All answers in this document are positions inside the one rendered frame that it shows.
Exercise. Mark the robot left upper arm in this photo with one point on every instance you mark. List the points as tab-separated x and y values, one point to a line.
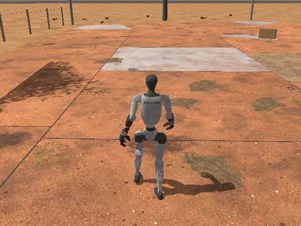
136	99

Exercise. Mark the right robot hand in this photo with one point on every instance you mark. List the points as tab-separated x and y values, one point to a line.
166	124

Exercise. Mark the left robot hand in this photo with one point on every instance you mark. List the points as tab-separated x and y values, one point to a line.
121	139

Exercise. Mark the left robot forearm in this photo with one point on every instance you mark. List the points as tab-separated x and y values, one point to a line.
126	126

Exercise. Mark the left robot foot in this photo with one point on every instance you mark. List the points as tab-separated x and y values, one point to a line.
136	179

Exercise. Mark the right robot forearm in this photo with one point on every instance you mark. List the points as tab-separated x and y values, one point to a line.
171	121

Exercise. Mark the right robot thigh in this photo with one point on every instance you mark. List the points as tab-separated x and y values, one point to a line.
160	146

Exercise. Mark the robot right upper arm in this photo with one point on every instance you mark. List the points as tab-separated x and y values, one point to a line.
167	105

